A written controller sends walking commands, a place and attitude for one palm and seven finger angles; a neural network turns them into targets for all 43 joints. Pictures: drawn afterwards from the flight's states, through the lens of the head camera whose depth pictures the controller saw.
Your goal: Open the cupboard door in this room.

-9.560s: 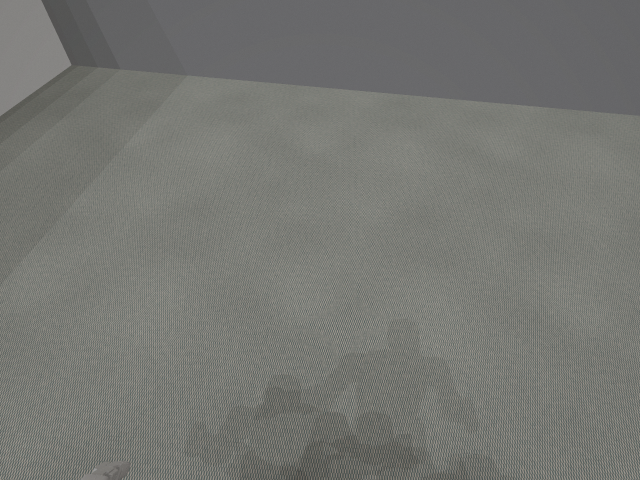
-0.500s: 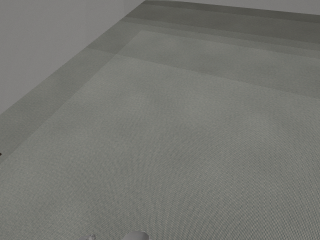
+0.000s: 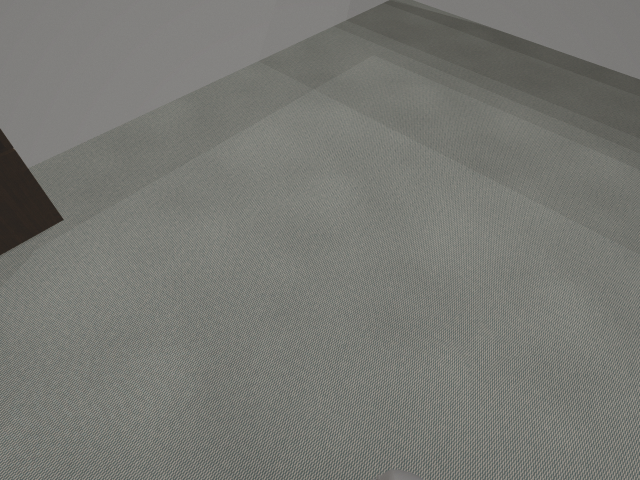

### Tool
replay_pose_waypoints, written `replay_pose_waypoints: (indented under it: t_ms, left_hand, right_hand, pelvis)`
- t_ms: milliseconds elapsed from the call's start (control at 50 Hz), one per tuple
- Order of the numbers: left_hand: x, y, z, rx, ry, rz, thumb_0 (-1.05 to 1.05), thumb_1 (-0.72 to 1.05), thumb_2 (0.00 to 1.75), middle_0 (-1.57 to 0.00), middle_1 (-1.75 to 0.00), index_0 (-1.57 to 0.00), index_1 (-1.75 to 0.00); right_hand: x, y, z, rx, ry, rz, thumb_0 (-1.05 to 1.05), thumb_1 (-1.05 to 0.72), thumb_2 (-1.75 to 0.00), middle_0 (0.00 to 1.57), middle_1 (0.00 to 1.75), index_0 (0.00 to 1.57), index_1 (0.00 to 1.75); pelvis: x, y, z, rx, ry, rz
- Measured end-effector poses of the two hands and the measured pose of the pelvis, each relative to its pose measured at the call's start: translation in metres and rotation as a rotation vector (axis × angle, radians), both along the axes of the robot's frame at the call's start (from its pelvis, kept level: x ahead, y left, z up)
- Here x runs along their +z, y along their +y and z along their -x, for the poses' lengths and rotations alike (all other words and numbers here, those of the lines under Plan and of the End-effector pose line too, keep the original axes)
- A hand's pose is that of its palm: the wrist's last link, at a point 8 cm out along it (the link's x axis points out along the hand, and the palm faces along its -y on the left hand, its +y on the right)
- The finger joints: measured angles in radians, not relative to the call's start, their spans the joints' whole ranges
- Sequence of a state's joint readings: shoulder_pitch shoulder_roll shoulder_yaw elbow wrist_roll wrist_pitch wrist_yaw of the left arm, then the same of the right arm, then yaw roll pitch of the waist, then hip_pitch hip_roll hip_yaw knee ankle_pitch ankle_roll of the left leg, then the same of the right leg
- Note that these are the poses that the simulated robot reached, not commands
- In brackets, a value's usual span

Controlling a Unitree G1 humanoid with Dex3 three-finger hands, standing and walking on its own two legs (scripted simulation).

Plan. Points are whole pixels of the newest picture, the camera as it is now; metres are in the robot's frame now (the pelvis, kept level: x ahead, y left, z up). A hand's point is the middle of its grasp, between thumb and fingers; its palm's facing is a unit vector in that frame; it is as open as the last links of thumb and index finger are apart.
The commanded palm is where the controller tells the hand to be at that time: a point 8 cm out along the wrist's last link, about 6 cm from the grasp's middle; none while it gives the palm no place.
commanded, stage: turn or walk to find it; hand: left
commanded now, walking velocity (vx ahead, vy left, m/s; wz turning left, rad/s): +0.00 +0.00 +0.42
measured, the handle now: out of the picture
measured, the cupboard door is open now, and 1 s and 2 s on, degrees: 0 0 0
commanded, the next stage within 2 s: stand and wait in 0.46 s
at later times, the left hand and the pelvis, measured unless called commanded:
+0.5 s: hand out of the picture +0.00 +0.15 -0.15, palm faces +0.24 -0.94 -0.25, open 7.4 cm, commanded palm none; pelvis -0.03 -0.05 +0.00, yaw +13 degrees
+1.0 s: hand out of the picture -0.11 +0.17 -0.18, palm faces +0.32 -0.92 -0.21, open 7.4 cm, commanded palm none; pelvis -0.07 -0.01 +0.00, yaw +16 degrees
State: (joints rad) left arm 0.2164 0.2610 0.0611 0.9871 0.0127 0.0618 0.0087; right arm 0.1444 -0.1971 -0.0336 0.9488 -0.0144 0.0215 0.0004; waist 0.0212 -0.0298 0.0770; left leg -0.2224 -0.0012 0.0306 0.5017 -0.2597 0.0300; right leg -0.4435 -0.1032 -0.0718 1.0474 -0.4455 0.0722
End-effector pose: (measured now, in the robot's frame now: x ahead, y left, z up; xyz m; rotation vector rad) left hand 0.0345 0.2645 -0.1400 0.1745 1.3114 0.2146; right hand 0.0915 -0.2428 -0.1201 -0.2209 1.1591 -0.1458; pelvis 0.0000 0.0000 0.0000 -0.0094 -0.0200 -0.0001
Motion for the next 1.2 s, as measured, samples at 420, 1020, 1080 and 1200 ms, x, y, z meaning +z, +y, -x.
replay_pose_waypoints:
  t_ms: [420,1020,1080,1200]
  left_hand:
    - [0.028,-0.07,0.029,0.103,-0.145,-0.039,0.0,0.9,0.9,-0.2,-0.3,-0.2,-0.3]
    - [-0.004,-0.053,0.164,0.29,0.04,0.04,0.0,0.91,0.9,-0.2,-0.3,-0.2,-0.3]
    - [0.0,-0.063,0.161,0.285,0.018,0.042,0.0,0.91,0.9,-0.2,-0.3,-0.2,-0.3]
    - [-0.003,-0.069,0.166,0.282,0.034,0.06,0.01,0.92,0.9,-0.2,-0.3,-0.2,-0.3]
  right_hand:
    - [-0.031,-0.053,0.042,0.074,0.153,-0.062,0.0,-0.91,-0.9,0.2,0.3,0.2,0.3]
    - [-0.024,0.032,0.036,0.243,0.07,-0.061,0.0,-0.92,-0.9,0.21,0.3,0.21,0.3]
    - [-0.028,0.02,0.048,0.227,0.102,-0.058,-0.01,-0.93,-0.9,0.21,0.3,0.21,0.3]
    - [-0.026,0.006,0.085,0.212,0.181,-0.037,0.0,-0.92,-0.9,0.2,0.3,0.2,0.3]
  pelvis:
    - [0.001,-0.05,0.028,0.195,-0.003,-0.037]
    - [-0.003,-0.014,0.069,0.285,-0.009,-0.035]
    - [-0.002,-0.017,0.072,0.3,-0.014,-0.021]
    - [0.0,-0.021,0.076,0.299,-0.015,-0.02]
